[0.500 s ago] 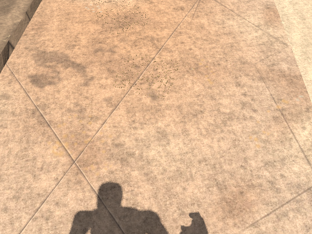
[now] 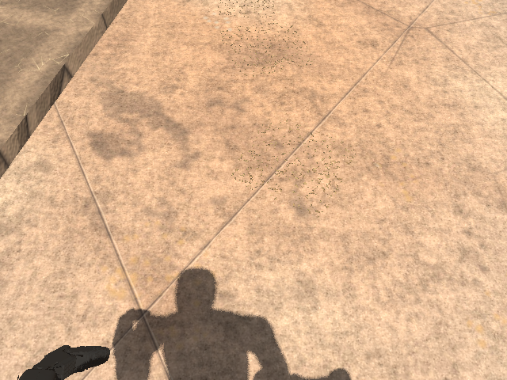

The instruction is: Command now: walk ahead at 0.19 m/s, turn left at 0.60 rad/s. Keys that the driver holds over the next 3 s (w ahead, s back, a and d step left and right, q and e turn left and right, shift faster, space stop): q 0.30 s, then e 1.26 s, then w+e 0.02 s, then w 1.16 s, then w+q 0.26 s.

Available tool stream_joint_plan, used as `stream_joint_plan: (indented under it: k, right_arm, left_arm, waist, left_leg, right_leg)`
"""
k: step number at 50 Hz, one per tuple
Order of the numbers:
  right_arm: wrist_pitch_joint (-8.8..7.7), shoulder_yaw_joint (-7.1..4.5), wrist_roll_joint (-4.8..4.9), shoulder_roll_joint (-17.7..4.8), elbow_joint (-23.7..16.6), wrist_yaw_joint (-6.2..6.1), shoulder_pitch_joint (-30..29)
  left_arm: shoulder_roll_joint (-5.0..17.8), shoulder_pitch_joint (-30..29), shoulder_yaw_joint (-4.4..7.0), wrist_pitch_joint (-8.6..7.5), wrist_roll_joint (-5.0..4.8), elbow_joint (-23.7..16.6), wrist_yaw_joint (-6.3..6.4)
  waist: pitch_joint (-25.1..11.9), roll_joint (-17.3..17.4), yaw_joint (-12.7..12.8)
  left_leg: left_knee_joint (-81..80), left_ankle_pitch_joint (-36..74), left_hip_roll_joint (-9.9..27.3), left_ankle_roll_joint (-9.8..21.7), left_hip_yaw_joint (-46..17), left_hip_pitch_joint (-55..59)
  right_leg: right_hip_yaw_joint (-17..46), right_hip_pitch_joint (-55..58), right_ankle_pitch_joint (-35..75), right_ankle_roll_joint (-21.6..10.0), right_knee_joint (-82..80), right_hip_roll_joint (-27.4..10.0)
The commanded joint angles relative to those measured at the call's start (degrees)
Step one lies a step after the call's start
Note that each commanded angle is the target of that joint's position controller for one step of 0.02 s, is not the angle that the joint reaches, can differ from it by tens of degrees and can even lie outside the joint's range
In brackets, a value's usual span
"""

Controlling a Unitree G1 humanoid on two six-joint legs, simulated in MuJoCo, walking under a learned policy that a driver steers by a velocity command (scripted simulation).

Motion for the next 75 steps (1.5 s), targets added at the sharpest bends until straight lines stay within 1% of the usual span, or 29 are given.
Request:
stream_joint_plan:
  k: [1,4,5,6,7,9,12,19,23,24,25,26,28,30,36,40,41,42,43,44,47,55,65,66,67,68,69,71,75]
  right_arm:
    - [0.2,-2.64,0.19,-8.9,-3.3,-0.9,-0.7]
    - [0.4,-2.12,0.22,-7.1,-4.9,-1.19,-4.4]
    - [0.16,-1.14,-0.54,-4.1,-6.0,-1.07,-3.6]
    - [0.21,-0.22,-1.01,-0.8,-5.2,-0.94,7.2]
    - [0.46,-0.99,-0.11,-6.5,-4.5,-0.67,11.9]
    - [2.53,-2.87,0.46,-11.6,-4.1,-1.28,2.5]
    - [4.41,-2.34,0.48,-8.0,-5.3,-1.33,0.1]
    - [3.12,-0.04,-1.06,-3.2,-6.1,-0.41,-2.9]
    - [2.71,0.16,-1.97,-2.9,-2.8,0.52,0.5]
    - [2.76,-0.3,-2.54,-6.0,-3.3,0.2,0.7]
    - [3.0,-0.85,-3.06,-10.3,-4.4,-0.35,-3.2]
    - [2.7,-0.78,-3.36,-8.6,-4.3,-0.14,-6.4]
    - [1.56,-1.02,-3.14,-8.3,-4.7,-0.33,-9.5]
    - [0.62,-1.14,-2.49,-8.2,-4.6,-0.91,-8.8]
    - [1.31,-1.84,-1.15,-7.7,-3.9,-1.62,-10.1]
    - [2.06,-2.42,0.41,-8.5,-2.8,-1.65,-11.8]
    - [1.77,-2.28,0.55,-7.3,-1.4,-1.48,-8.9]
    - [1.39,-1.49,-1.85,-4.2,-2.4,-1.2,-7.4]
    - [1.1,-0.68,-2.67,-2.7,-6.0,-1.67,-15.2]
    - [1.02,-1.45,-1.83,-5.3,-5.4,-1.82,-16.2]
    - [1.39,-2.45,-1.42,-6.8,-2.8,-2.62,-13.7]
    - [0.22,-1.8,-0.94,-4.1,-2.4,-1.9,-13.7]
    - [-2.59,-2.26,-0.15,-5.4,-1.4,0.56,-9.4]
    - [-2.77,-2.58,-0.33,-6.1,-0.8,0.65,-7.6]
    - [-2.55,-3.28,-1.21,-9.4,-1.1,0.36,-6.6]
    - [-1.84,-3.93,-2.53,-13.8,-1.5,0.09,-8.9]
    - [-1.94,-3.3,-3.34,-10.6,-2.4,0.21,-9.1]
    - [-1.77,-1.86,-2.13,-6.3,-3.5,-0.22,-13.3]
    - [-0.74,-1.38,-1.68,-6.2,-3.2,-1.25,-11.5]
  left_arm:
    - [5.9,-0.9,1.72,-0.46,-0.23,-3.7,-0.37]
    - [7.6,4.3,2.73,-1.43,0.38,-2.8,-0.23]
    - [10.3,7.2,3.27,-1.63,1.43,-3.0,0.27]
    - [12.0,7.8,3.22,-0.88,2.67,-3.4,0.74]
    - [10.7,9.5,3.48,0.33,0.85,-2.5,0.46]
    - [5.1,5.3,1.84,1.7,0.4,-4.4,0.8]
    - [6.1,1.1,1.81,3.14,1.02,-4.3,1.55]
    - [7.3,2.5,2.33,3.73,-0.06,-1.7,1.25]
    - [4.0,3.6,0.5,3.62,-1.6,1.0,-0.54]
    - [2.5,5.9,-0.24,3.11,-0.82,1.7,-1.31]
    - [0.6,9.1,-0.7,2.56,0.24,1.4,-1.97]
    - [3.7,5.8,0.12,2.82,-0.25,1.1,-1.33]
    - [6.4,4.3,1.34,3.65,-0.86,1.5,-0.28]
    - [7.2,6.2,2.11,4.63,-0.95,1.7,0.28]
    - [3.7,7.2,1.83,5.94,-2.11,0.2,-0.62]
    - [4.5,11.1,2.4,6.54,-1.96,0.0,-1.75]
    - [6.1,12.0,3.06,6.53,-1.35,-0.1,-1.26]
    - [13.9,13.2,5.03,6.31,-1.14,-1.0,-0.2]
    - [16.4,15.6,5.21,5.47,0.75,-1.6,-0.68]
    - [14.2,15.6,4.47,4.26,1.42,-2.2,-0.99]
    - [10.6,7.8,3.47,3.72,-1.42,-3.2,0.5]
    - [10.9,8.9,3.62,5.44,-1.32,-4.7,2.45]
    - [10.9,4.8,4.04,6.98,-2.2,-7.3,1.87]
    - [10.1,4.6,3.83,7.16,-2.54,-7.6,2.11]
    - [7.7,6.9,3.15,7.1,-2.02,-7.8,2.14]
    - [6.2,9.8,2.9,6.68,-2.07,-8.8,1.98]
    - [11.3,10.5,4.42,6.22,-1.24,-7.9,1.96]
    - [12.7,11.7,5.62,6.9,-1.76,-5.7,1.88]
    - [7.8,8.9,4.27,7.81,-2.39,-7.2,1.39]
  waist:
    - [-7.0,8.1,2.0]
    - [-7.9,9.0,5.5]
    - [-13.3,3.5,5.8]
    - [-18.9,-10.6,0.8]
    - [-22.9,-14.4,0.6]
    - [-13.5,-4.2,3.3]
    - [-6.5,-6.2,2.1]
    - [-10.4,-6.3,4.0]
    - [-8.1,-4.9,1.3]
    - [-8.6,-0.9,2.1]
    - [-8.3,10.9,6.4]
    - [-6.3,13.8,4.6]
    - [-1.8,13.8,4.0]
    - [-1.2,15.5,3.1]
    - [-6.1,9.9,2.4]
    - [-7.8,9.8,4.9]
    - [-7.7,6.0,5.0]
    - [-8.4,-10.1,3.2]
    - [-9.2,-16.4,7.2]
    - [-10.6,-7.1,8.3]
    - [-6.5,-2.3,4.3]
    - [-7.0,-5.2,4.9]
    - [-7.8,-7.1,3.0]
    - [-8.1,-6.2,2.0]
    - [-10.0,0.6,3.2]
    - [-7.6,16.4,7.0]
    - [-7.6,14.8,5.1]
    - [-5.7,9.0,6.5]
    - [-4.0,10.8,3.6]
  left_leg:
    - [0.5,25.4,12.2,5.4,-11.3,-0.3]
    - [9.3,20.4,9.7,2.7,-14.7,1.0]
    - [19.9,11.1,5.6,0.2,-11.2,-3.2]
    - [34.3,-26.9,-2.0,-3.6,-5.6,-16.2]
    - [43.9,-28.5,1.0,-5.7,-3.0,-22.5]
    - [49.3,-18.9,4.9,-8.6,-0.6,-25.6]
    - [45.5,-12.3,7.1,-9.5,3.4,-20.3]
    - [23.7,-9.4,8.1,-7.4,6.1,-9.2]
    - [-1.4,4.6,6.4,-4.0,7.6,7.5]
    - [-2.8,8.2,12.7,-1.8,0.9,12.5]
    - [-3.4,7.8,21.3,2.6,-5.8,7.1]
    - [-6.6,-4.2,21.5,5.3,-5.9,-4.2]
    - [-7.3,-8.9,18.4,3.1,-2.9,-5.3]
    - [-5.7,6.8,22.1,5.4,-3.6,-3.5]
    - [0.3,32.6,24.7,8.1,0.7,5.7]
    - [6.2,27.5,23.2,4.3,5.6,3.3]
    - [11.6,19.0,20.7,0.5,8.8,-0.3]
    - [27.2,-1.6,14.1,-6.0,15.1,-13.8]
    - [38.3,-26.6,5.2,-8.4,9.5,-25.8]
    - [45.7,-26.4,6.7,-8.0,3.8,-27.3]
    - [42.5,-12.6,9.0,-7.9,2.3,-28.3]
    - [27.3,-3.9,6.1,-10.6,2.3,-22.6]
    - [2.2,-0.2,3.7,-7.6,2.7,-6.5]
    - [-4.0,6.9,5.3,-6.5,2.5,-1.3]
    - [-5.6,11.7,14.5,-3.1,-4.9,5.7]
    - [-6.1,24.7,24.9,5.7,-18.0,8.1]
    - [-6.3,26.1,30.2,11.7,-21.9,5.3]
    - [-5.2,19.8,23.8,8.3,-11.0,2.8]
    - [-5.7,20.3,19.4,7.5,-1.2,4.9]
  right_leg:
    - [-0.8,10.5,1.2,-0.6,-5.4,3.5]
    - [-0.9,17.8,5.1,-3.6,-13.4,1.9]
    - [5.1,28.9,19.7,-7.0,-12.5,-6.3]
    - [20.0,44.6,40.8,-16.4,-9.5,-20.4]
    - [32.1,46.1,26.1,-21.9,-12.3,-26.5]
    - [18.9,36.7,8.3,-17.3,-14.7,-18.4]
    - [6.5,22.6,-0.7,-15.7,-20.0,-11.9]
    - [1.3,23.4,2.1,-18.5,-20.5,-13.0]
    - [0.3,15.1,-11.6,-12.4,-17.5,-8.8]
    - [-1.1,11.0,-15.5,-7.8,-14.1,-6.3]
    - [-6.5,11.3,-20.9,-3.5,-9.4,-0.9]
    - [-6.8,16.9,-20.9,-2.2,-6.0,-0.3]
    - [-8.1,14.2,-17.0,-2.2,0.1,1.5]
    - [-6.8,10.5,-23.8,-2.1,9.1,0.7]
    - [-8.0,7.9,-27.0,-1.0,12.6,-0.9]
    - [-12.0,18.7,-13.4,-3.6,-4.7,2.1]
    - [-8.7,23.8,-4.8,-5.6,-11.3,2.3]
    - [9.6,33.5,18.9,-11.0,-14.0,-10.2]
    - [25.9,34.5,28.6,-23.5,-16.2,-20.8]
    - [23.3,35.3,24.4,-25.3,-16.6,-20.3]
    - [13.6,32.0,13.3,-17.7,-16.1,-12.6]
    - [14.2,30.3,2.3,-17.0,-16.9,-8.3]
    - [24.0,26.7,5.9,-15.0,-11.1,-5.5]
    - [23.1,24.3,2.1,-12.7,-9.2,-3.4]
    - [18.5,18.8,-10.7,-9.5,-1.8,0.3]
    - [6.8,6.7,-32.4,-5.7,8.5,10.4]
    - [4.6,3.9,-37.5,-2.8,22.6,7.5]
    - [3.3,3.5,-29.9,-0.6,31.1,4.7]
    - [-1.5,0.8,-22.6,2.2,29.5,3.1]
Next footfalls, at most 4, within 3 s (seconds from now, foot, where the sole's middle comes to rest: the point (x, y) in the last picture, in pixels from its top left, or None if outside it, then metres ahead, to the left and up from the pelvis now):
0.10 right None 0.23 -0.12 -0.78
0.48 left None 0.12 0.12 -0.78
0.82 right None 0.15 -0.12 -0.78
1.34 left None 0.21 0.09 -0.78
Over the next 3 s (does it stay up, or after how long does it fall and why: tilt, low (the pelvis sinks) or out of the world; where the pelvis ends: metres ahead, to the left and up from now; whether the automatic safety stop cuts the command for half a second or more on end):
stays up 0.67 -0.40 0.00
